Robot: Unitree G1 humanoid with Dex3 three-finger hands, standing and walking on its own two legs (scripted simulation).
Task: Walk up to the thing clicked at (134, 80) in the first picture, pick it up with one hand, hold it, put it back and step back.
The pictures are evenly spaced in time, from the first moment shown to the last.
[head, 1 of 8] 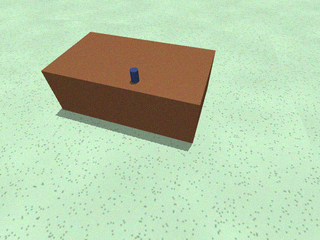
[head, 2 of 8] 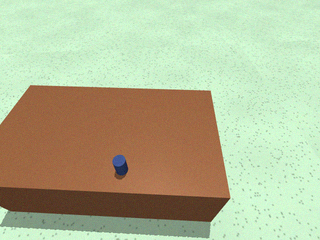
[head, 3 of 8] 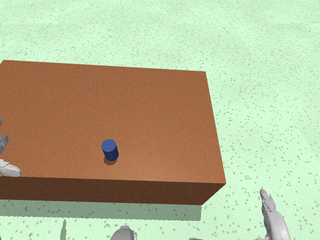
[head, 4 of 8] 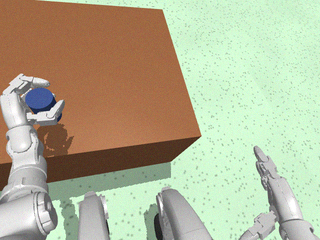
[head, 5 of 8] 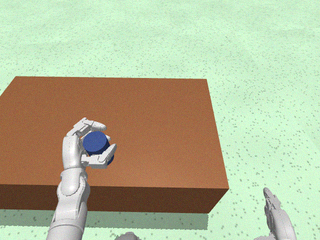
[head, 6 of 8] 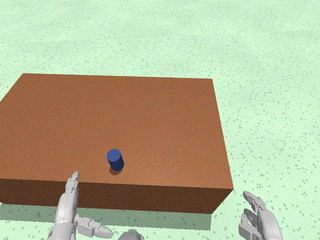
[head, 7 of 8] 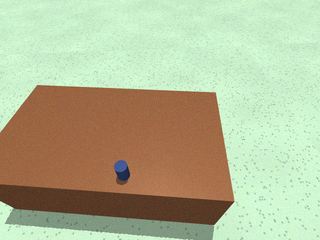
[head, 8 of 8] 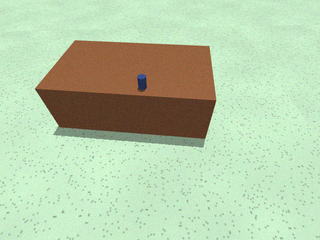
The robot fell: no
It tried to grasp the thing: yes
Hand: left
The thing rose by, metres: 0.30
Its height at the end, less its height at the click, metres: +0.00
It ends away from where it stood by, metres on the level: 0.02
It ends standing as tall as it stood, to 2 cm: yes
